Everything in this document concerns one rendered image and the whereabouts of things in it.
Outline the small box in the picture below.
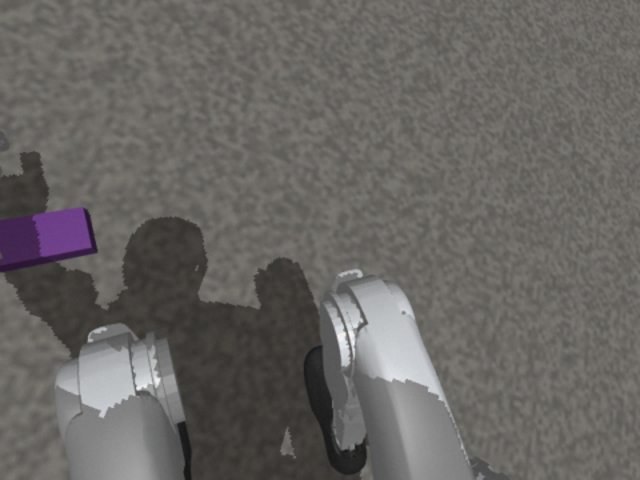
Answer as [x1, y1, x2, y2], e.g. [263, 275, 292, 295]
[0, 207, 98, 273]

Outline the right robot foot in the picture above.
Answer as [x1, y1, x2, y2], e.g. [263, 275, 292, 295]
[304, 345, 367, 475]

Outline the right robot hand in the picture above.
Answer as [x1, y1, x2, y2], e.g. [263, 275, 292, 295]
[469, 457, 512, 480]

